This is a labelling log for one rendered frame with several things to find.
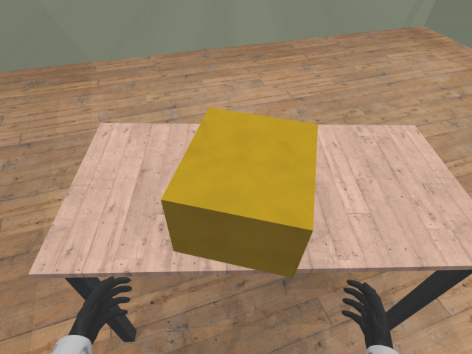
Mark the robot left forearm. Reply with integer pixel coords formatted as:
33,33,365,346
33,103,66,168
51,335,92,354

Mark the carton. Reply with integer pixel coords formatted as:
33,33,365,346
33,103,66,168
161,108,318,278

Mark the robot left hand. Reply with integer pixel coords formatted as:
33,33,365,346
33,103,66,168
68,277,132,345

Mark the robot right hand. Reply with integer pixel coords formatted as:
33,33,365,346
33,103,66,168
342,280,393,349

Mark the table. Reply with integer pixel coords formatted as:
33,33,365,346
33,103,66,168
29,123,472,342

